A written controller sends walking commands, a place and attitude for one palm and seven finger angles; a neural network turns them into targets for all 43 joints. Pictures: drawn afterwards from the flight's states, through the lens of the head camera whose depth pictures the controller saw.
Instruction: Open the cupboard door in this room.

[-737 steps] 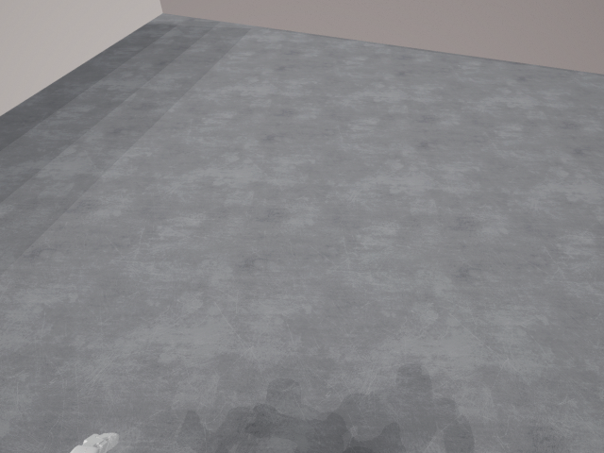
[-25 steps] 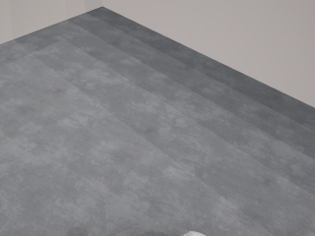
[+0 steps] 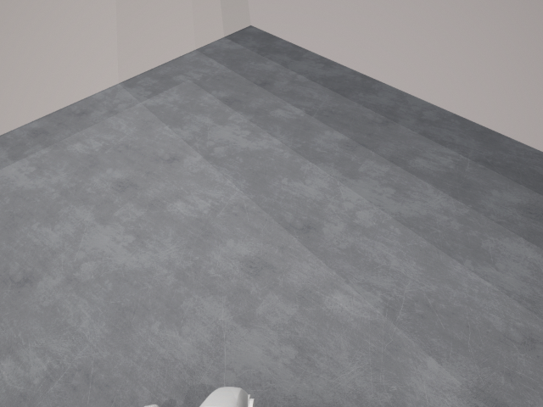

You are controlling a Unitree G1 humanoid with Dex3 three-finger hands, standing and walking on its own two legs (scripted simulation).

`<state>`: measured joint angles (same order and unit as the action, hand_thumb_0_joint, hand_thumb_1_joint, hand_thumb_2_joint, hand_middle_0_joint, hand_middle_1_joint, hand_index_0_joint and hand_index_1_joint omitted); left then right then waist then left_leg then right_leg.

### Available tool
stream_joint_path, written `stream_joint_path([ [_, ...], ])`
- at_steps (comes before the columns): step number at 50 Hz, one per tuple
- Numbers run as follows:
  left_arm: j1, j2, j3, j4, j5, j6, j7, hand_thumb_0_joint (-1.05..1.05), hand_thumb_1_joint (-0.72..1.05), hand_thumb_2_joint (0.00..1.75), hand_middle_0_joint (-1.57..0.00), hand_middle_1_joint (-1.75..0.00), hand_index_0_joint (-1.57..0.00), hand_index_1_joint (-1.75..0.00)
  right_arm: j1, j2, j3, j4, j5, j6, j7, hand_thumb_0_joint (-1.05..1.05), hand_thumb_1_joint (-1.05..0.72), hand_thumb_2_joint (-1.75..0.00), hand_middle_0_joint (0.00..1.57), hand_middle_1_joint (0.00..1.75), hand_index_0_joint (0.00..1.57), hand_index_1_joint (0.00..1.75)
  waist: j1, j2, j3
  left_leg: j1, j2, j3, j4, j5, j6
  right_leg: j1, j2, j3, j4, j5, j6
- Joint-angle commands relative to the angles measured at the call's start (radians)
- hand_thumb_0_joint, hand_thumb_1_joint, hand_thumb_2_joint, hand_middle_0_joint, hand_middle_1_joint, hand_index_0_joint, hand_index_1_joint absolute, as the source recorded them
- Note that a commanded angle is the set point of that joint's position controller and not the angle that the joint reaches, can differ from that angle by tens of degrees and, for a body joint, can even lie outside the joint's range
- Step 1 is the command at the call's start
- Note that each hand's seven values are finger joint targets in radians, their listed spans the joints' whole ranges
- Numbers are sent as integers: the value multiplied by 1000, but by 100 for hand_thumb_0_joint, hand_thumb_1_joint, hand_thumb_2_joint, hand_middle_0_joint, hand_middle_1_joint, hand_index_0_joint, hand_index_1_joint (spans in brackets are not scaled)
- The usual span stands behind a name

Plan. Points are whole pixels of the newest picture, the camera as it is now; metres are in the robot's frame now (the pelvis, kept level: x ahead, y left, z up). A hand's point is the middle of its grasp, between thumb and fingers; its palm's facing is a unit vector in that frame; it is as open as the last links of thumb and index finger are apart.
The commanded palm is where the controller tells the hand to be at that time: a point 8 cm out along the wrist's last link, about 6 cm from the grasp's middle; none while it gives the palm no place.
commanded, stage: turn or walk to find it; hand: left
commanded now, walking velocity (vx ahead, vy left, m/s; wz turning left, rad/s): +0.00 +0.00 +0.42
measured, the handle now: out of the picture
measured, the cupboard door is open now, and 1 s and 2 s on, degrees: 0 0 0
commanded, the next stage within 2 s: none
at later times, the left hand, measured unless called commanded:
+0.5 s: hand out of the picture -0.03 +0.26 -0.17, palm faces +0.27 -0.93 -0.25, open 7.4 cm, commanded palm none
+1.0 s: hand out of the picture -0.07 +0.17 -0.15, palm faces +0.44 -0.85 -0.27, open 7.4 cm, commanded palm none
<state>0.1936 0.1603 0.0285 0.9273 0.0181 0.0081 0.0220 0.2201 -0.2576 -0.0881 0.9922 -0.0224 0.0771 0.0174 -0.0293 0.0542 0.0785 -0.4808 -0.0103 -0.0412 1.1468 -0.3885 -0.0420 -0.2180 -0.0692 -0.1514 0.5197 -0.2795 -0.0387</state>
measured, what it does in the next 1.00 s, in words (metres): steps on the spot, turning left: left foot, then right foot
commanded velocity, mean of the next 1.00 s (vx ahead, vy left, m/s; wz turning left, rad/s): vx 0.00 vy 0.00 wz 0.42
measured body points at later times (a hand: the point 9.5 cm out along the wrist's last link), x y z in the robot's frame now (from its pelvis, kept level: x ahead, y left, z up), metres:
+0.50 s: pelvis -0.03 +0.04 +0.00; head -0.01 +0.06 +0.45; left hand -0.05 +0.31 -0.15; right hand +0.11 -0.18 -0.13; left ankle -0.04 +0.14 -0.74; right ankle -0.02 -0.11 -0.67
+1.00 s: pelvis -0.04 -0.03 +0.00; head +0.00 -0.05 +0.45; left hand -0.09 +0.21 -0.13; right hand +0.09 -0.25 -0.17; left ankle -0.14 +0.11 -0.65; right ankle -0.01 -0.10 -0.74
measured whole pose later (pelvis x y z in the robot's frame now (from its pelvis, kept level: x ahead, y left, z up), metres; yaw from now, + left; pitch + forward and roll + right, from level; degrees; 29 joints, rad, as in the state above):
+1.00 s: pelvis -0.04 -0.03 +0.00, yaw +26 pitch -1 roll +3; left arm 0.22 0.15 0.03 0.95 0.02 0.01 0.02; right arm 0.23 -0.26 -0.09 1.01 -0.02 0.08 0.02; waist -0.02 0.04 0.07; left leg -0.46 0.02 -0.04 1.12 -0.36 -0.06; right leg -0.20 -0.08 -0.19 0.49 -0.27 -0.05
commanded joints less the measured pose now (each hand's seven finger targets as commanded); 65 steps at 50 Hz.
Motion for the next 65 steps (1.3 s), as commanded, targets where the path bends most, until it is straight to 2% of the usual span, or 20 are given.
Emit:
stream_joint_path([
  [1, 31, 208, 55, -47, 7, -23, 13, 0, 90, 90, -20, -30, -20, -30, -31, -45, -4, -67, 1, -18, -2, 0, -90, -90, 20, 30, 20, 30, 43, -213, -47, -33, 42, 19, -55, -15, -24, 70, -260, 156, -219, 246, -83],
  [8, 96, 251, 71, 1, 15, -13, 8, 0, 90, 90, -20, -30, -20, -30, -98, -24, 16, -78, 15, -36, -6, 0, -90, -90, 20, 30, 20, 30, 87, -246, -88, 71, 41, 93, -346, -98, -11, 141, -301, 131, -150, 409, -113],
  [12, 65, 254, 75, 11, 4, -4, 6, 0, 90, 90, -20, -30, -20, -30, -13, -39, 20, -58, 13, -55, -12, 0, -90, -90, 20, 30, 20, 30, 33, -209, -136, 256, 38, 126, -663, 100, 8, 94, -278, 46, -15, 389, -38],
  [13, 67, 230, 70, 7, -5, 4, 3, 0, 90, 90, -20, -30, -20, -30, 14, -73, 11, -53, 12, -63, -9, 0, -90, -90, 20, 30, 20, 30, 15, -98, -150, 388, 81, 68, -770, 229, 26, -20, -237, 4, 95, 271, 14],
  [14, 86, 167, 62, -22, -10, 12, -1, 0, 90, 90, -20, -30, -20, -30, 34, -173, -11, -62, 2, -71, -12, 0, -90, -90, 20, 30, 20, 30, 4, 178, -153, 502, 311, -231, -816, 469, 119, -256, -111, -47, 279, -92, 88],
  [15, 22, 143, 43, -56, -2, 19, -1, 0, 90, 90, -20, -30, -20, -30, 74, -226, -21, -56, 3, -60, -17, 0, -90, -90, 20, 30, 20, 30, -27, 236, -116, 436, 427, -312, -838, 625, 215, -315, -60, 7, 431, -366, 102],
  [17, -53, 160, 53, -41, -2, 36, 3, 0, 90, 90, -20, -30, -20, -30, 33, -178, -10, -47, -1, -61, -39, 0, -90, -90, 20, 30, 20, 30, -19, 205, -60, 336, 346, -273, -850, 523, 206, -332, -54, 122, 564, -270, 98],
  [21, 12, 162, 53, 4, -1, 26, -11, 0, 90, 90, -20, -30, -20, -30, -41, -134, 7, -76, 4, -74, -40, 0, -90, -90, 20, 30, 20, 30, 25, 84, -84, 363, 248, -143, -825, 580, 185, -314, -43, 122, 592, -123, 117],
  [30, -44, 133, 43, -46, -7, 21, -6, 0, 90, 90, -20, -30, -20, -30, -9, -144, -14, -86, -5, -60, -32, 0, -90, -90, 20, 30, 20, 30, -2, 101, -98, 326, 236, -257, -803, 500, 214, -196, 10, 114, 308, -174, 114],
  [34, 61, 140, 44, -29, -12, 6, -2, 0, 90, 90, -20, -30, -20, -30, -46, -140, -20, -104, -1, -53, -28, 0, -90, -90, 20, 30, 20, 30, 46, 101, -136, 226, 185, -270, -728, 455, 175, 11, 39, 89, 17, -19, 101],
  [35, 101, 160, 49, -20, -10, -2, 1, 0, 90, 90, -20, -30, -20, -30, -52, -118, -18, -110, 5, -53, -25, 0, -90, -90, 20, 30, 20, 30, 67, 46, -141, 147, 141, -246, -675, 362, 135, 120, 12, 106, -116, 65, 94],
  [37, 109, 298, 74, -34, 12, -15, 10, 0, 90, 90, -20, -30, -20, -30, -53, -30, -4, -151, 11, -53, -17, 0, -90, -90, 20, 30, 20, 30, 82, -353, -98, -116, -68, -17, -300, -168, 17, 187, -381, 487, -263, 129, -73],
  [39, 27, 252, 75, -59, 1, -13, 14, 0, 90, 90, -20, -30, -20, -30, -64, -83, -26, -122, 0, -25, -17, 0, -90, -90, 20, 30, 20, 30, 55, -260, -28, -76, -4, -78, -5, -125, 26, -29, -359, 450, -299, 0, -120],
  [41, -48, 195, 55, -77, 0, -18, 10, 0, 90, 90, -20, -30, -20, -30, -11, -58, -22, -78, -4, -19, -5, 0, -90, -90, 20, 30, 20, 30, 6, -163, -2, -74, 19, -47, 78, -6, 9, -38, -257, 260, -251, 80, -73],
  [44, -16, 177, 51, -66, 2, -26, 12, 0, 90, 90, -20, -30, -20, -30, 16, -46, -16, -57, -2, -16, -2, 0, -90, -90, 20, 30, 20, 30, 13, -207, -29, -64, 31, -18, 76, 51, -16, 13, -231, 174, -237, 180, -57],
  [53, 112, 229, 66, 5, 12, -19, 11, 0, 90, 90, -20, -30, -20, -30, -100, -28, 11, -67, 8, -29, -7, 0, -90, -90, 20, 30, 20, 30, 86, -214, -77, 11, 49, 63, -261, -83, -24, 163, -296, 144, -179, 384, -108],
  [59, 91, 250, 74, 28, 8, -6, 6, 0, 90, 90, -20, -30, -20, -30, -41, -31, 23, -60, 14, -51, -15, 0, -90, -90, 20, 30, 20, 30, 49, -232, -131, 224, 32, 133, -620, 56, 8, 116, -290, 65, -45, 428, -56],
  [60, 84, 235, 73, 24, -1, -1, 4, 0, 90, 90, -20, -30, -20, -30, -8, -52, 17, -52, 13, -60, -13, 0, -90, -90, 20, 30, 20, 30, 23, -167, -149, 341, 51, 109, -749, 182, 23, 39, -263, 26, 34, 356, -8],
  [62, 52, 138, 45, -35, -7, 14, -4, 0, 90, 90, -20, -30, -20, -30, 46, -212, -17, -56, 2, -65, -20, 0, -90, -90, 20, 30, 20, 30, -12, 244, -126, 494, 408, -314, -836, 641, 202, -331, -66, -30, 370, -334, 108],
  [65, -30, 157, 50, -29, -2, 30, -5, 0, 90, 90, -20, -30, -20, -30, -26, -168, -6, -56, 0, -62, -42, 0, -90, -90, 20, 30, 20, 30, 0, 158, -58, 360, 330, -228, -825, 531, 237, -346, -60, 111, 562, -242, 105],
])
